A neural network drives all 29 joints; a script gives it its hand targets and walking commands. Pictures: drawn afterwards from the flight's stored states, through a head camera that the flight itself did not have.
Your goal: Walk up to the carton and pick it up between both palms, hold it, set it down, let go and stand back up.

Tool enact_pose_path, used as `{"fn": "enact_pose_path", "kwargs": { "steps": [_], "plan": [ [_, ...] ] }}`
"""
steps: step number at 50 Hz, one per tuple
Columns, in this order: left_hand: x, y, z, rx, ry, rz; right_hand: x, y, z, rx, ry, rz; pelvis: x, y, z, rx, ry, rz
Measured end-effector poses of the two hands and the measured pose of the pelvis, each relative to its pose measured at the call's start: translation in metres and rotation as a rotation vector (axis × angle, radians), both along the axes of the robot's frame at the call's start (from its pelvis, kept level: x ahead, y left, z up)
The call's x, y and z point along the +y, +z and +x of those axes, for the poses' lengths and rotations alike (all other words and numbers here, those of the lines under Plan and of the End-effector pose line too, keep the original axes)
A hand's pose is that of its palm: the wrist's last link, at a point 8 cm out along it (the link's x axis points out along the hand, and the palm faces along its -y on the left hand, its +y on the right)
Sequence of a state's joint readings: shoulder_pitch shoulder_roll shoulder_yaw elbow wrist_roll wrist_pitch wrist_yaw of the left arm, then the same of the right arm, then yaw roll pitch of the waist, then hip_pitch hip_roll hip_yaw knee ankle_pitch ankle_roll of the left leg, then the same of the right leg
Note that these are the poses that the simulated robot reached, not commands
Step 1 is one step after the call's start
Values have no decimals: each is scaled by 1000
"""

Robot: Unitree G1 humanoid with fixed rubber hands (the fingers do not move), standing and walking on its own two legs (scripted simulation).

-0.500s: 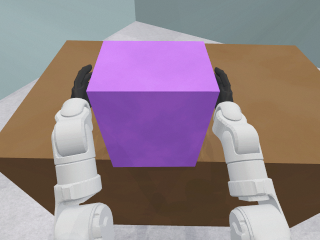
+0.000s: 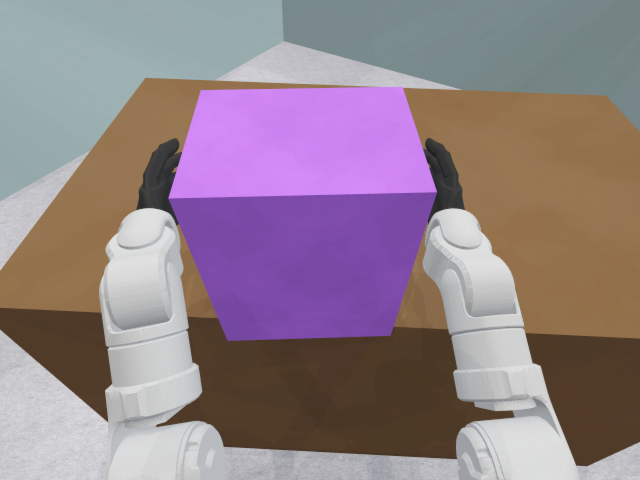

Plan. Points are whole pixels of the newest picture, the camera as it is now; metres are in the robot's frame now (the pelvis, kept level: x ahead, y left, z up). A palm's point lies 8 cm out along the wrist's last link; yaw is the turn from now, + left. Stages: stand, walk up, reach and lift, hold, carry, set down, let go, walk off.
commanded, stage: reach and lift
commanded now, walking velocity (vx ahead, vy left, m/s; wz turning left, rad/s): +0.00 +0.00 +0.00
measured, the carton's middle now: (306, 226) +0.38 +0.00 +0.13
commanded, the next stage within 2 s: hold in 0.40 s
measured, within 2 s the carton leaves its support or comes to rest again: neither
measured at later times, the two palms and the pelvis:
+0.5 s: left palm (161, 217) +0.34 +0.15 +0.19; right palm (448, 218) +0.35 -0.16 +0.17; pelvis +0.00 +0.00 +0.00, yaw -1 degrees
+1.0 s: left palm (163, 217) +0.35 +0.15 +0.18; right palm (446, 217) +0.36 -0.16 +0.17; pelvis +0.00 +0.00 +0.00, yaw -1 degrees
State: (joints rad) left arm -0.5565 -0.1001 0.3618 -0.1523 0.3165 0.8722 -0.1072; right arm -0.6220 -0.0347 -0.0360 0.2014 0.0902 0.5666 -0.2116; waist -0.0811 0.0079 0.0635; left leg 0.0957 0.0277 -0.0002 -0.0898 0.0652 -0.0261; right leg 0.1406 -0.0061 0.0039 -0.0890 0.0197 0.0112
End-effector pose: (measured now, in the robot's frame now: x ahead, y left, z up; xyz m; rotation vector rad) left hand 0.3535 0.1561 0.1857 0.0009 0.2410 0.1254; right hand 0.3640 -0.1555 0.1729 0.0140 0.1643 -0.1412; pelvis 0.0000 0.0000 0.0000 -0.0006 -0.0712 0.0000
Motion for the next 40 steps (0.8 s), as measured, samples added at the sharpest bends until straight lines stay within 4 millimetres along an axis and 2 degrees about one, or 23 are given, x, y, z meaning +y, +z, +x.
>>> {"fn": "enact_pose_path", "kwargs": {
  "steps": [8, 25, 40],
  "plan": [
    [-5, -1, 1, 7, -12, 3, -4, -6, -4, 5, -13, 6, 4, 0, 5, -21, -7, 2],
    [-4, 3, -9, 7, -8, -2, -4, -2, -13, -5, -9, 8, 0, -1, 2, -55, -14, 1],
    [-3, 0, -5, 7, -5, 3, -3, -3, -9, -7, -11, 5, 1, 0, -2, -23, -11, 0]
  ]
}}
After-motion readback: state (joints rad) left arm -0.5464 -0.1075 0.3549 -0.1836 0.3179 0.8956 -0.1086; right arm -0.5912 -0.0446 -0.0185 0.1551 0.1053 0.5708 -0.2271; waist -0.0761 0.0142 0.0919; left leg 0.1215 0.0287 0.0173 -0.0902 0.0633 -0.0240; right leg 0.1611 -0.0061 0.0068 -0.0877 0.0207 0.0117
